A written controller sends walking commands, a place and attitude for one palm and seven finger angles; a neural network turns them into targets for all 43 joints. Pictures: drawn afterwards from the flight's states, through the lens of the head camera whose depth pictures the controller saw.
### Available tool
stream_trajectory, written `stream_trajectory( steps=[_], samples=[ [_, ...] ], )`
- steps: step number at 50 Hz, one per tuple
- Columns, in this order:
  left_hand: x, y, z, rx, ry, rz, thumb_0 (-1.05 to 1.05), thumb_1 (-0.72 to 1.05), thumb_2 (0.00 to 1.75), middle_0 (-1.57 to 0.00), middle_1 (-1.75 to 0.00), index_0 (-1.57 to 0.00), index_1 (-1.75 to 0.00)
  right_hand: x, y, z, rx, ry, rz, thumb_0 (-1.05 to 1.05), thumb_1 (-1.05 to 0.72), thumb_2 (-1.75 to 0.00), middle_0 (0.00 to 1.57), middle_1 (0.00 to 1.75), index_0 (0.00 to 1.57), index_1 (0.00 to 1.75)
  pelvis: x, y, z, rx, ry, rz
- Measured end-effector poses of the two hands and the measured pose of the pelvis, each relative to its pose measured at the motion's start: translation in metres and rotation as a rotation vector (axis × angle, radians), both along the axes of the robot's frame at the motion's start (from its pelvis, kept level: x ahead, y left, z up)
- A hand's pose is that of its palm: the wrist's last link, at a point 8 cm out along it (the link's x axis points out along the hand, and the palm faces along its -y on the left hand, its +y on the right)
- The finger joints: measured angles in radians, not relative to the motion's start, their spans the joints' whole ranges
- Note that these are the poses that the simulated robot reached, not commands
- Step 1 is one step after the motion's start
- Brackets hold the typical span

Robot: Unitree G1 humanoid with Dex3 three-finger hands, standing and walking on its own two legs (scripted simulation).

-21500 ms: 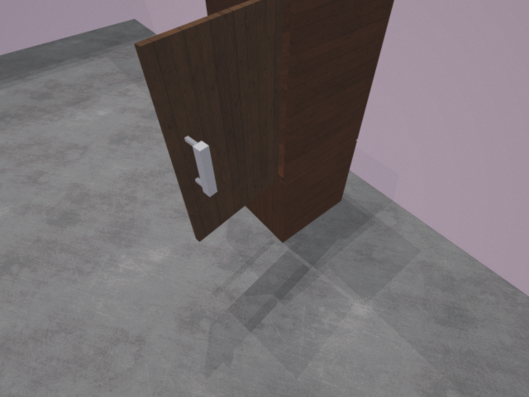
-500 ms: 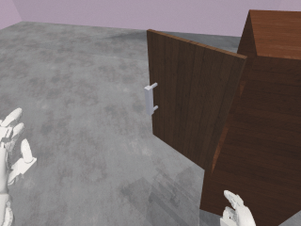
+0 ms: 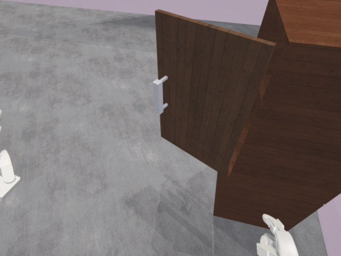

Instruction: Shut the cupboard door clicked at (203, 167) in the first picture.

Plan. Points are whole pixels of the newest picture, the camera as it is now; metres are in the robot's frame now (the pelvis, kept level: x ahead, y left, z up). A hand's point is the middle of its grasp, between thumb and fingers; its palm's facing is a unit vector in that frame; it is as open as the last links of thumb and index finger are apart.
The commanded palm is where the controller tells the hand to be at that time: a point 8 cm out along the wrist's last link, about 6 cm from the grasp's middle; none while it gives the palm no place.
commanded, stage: step back with the hand held close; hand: left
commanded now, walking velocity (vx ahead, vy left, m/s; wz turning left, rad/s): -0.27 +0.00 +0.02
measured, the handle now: (161, 95) +0.68 +0.07 -0.03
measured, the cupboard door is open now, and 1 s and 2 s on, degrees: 66 66 66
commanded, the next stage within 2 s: stop stepping back and stand still in 1.78 s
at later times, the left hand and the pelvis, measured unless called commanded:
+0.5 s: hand out of the picture +0.16 +0.27 +0.17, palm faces +0.48 -0.75 -0.45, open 7.4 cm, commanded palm +0.09 +0.31 +0.19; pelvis -0.05 +0.01 -0.02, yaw +0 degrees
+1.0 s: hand out of the picture +0.13 +0.28 +0.18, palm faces +0.53 -0.73 -0.43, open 7.4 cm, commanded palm +0.06 +0.31 +0.19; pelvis -0.07 +0.00 -0.03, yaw +2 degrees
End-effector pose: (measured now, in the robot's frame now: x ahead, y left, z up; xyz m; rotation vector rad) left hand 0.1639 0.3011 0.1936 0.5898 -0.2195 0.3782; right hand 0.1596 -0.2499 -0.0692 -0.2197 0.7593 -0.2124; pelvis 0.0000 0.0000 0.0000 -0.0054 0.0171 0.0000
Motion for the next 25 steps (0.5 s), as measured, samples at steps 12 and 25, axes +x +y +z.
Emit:
stream_trajectory(
  steps=[12,25],
  samples=[
    [-0.039,0.013,-0.012,-0.008,-0.068,0.040,0.01,0.89,0.90,-0.21,-0.31,-0.21,-0.30,-0.037,0.011,-0.004,-0.027,-0.009,0.037,0.01,-0.91,-0.90,0.20,0.30,0.20,0.30,-0.031,0.007,-0.010,-0.012,-0.017,0.002],
    [-0.050,0.008,-0.006,0.033,-0.161,-0.002,0.01,0.89,0.90,-0.21,-0.31,-0.21,-0.30,-0.067,0.008,-0.014,-0.035,0.011,0.034,0.01,-0.91,-0.90,0.20,0.30,0.20,0.30,-0.049,0.006,-0.019,-0.016,-0.029,0.001]
  ],
)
